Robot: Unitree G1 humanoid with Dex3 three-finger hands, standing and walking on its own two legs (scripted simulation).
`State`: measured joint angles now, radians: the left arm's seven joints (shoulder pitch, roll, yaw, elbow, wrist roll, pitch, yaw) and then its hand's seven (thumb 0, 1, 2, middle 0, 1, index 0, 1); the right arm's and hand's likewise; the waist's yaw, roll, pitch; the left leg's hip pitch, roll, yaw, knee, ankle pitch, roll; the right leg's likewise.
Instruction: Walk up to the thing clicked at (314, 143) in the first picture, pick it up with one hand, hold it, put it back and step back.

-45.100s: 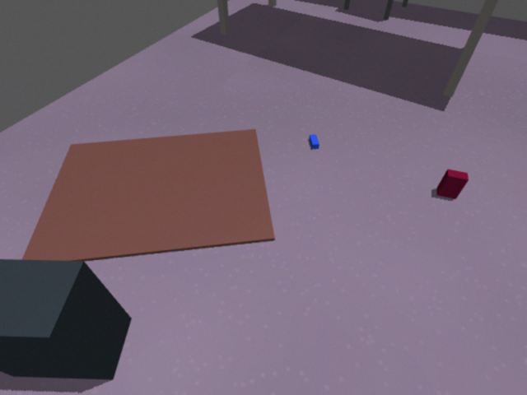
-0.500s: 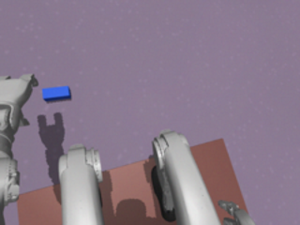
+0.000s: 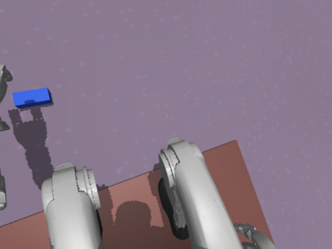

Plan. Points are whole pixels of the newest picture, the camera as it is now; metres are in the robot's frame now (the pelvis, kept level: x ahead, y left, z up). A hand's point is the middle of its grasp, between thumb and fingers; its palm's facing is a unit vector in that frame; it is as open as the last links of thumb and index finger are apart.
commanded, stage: rise first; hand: left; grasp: from above
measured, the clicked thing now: (33, 98) +0.54 +0.27 -0.34
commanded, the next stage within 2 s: approach in 1.64 s
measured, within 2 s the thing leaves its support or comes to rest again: neither
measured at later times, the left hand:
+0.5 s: hand out of the picture +0.48 +0.30 -0.19, palm faces -0.45 -0.08 -0.89, open 12.9 cm
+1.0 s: hand out of the picture +0.49 +0.31 -0.20, palm faces -0.46 -0.09 -0.89, open 13.0 cm
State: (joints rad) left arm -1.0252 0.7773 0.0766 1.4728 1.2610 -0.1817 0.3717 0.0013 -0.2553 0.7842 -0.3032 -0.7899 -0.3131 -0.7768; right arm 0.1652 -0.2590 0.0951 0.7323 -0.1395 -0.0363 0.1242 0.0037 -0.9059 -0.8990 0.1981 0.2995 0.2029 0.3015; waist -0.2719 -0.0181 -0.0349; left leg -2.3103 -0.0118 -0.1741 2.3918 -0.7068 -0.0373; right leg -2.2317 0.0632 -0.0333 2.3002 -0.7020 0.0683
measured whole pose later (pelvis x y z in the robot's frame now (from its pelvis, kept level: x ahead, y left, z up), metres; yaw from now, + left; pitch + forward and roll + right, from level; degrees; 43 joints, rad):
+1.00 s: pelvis +0.00 +0.00 -0.02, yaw -3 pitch +33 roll -12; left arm -1.10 0.92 0.07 1.53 1.26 -0.20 0.34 0.00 -0.32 0.83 -0.25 -0.85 -0.26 -0.84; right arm 0.16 -0.29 0.19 0.67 -0.16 -0.03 0.14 0.00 -0.90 -0.90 0.20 0.30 0.20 0.30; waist -0.33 -0.05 0.04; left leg -2.35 -0.01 -0.21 2.46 -0.70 -0.03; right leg -2.25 0.07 -0.07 2.33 -0.68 0.08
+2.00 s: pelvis -0.01 +0.00 -0.02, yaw -3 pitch +33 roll -12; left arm -1.15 0.87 -0.02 1.51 1.26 -0.19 0.33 0.00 -0.29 0.80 -0.28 -0.86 -0.29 -0.85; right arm 0.18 -0.29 0.20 0.66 -0.16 -0.04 0.15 0.00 -0.91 -0.90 0.20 0.30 0.20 0.30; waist -0.34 -0.05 0.03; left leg -2.36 -0.02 -0.21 2.45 -0.68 -0.03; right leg -2.26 0.07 -0.07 2.32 -0.67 0.07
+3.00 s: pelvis -0.01 +0.01 -0.02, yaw -4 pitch +32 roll -13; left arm -1.20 0.94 0.01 1.63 1.27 -0.14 0.38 0.00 -0.29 0.82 -0.26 -0.86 -0.27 -0.85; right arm 0.18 -0.31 0.29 0.59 -0.17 -0.04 0.13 0.00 -0.90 -0.90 0.20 0.30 0.20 0.30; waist -0.42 -0.09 0.11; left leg -2.36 -0.01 -0.24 2.47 -0.68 -0.02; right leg -2.25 0.08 -0.09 2.31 -0.65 0.07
